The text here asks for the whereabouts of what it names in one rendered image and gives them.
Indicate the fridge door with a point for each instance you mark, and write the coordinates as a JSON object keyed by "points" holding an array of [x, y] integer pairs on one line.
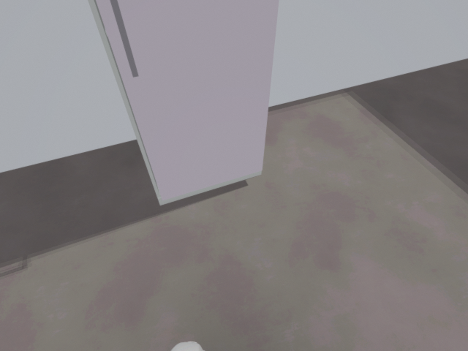
{"points": [[202, 92]]}

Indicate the handle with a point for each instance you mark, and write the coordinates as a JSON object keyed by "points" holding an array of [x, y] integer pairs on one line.
{"points": [[124, 37]]}

